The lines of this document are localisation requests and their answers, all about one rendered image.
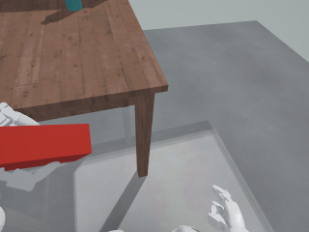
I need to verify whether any table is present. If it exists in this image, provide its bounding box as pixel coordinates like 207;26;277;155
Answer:
0;0;169;178

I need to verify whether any robot right hand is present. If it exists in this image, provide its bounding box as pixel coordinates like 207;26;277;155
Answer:
209;185;245;232

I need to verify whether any sponge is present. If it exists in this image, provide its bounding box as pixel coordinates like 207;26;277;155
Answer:
0;124;92;171

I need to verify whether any robot left hand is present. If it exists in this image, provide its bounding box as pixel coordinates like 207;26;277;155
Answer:
0;102;61;191

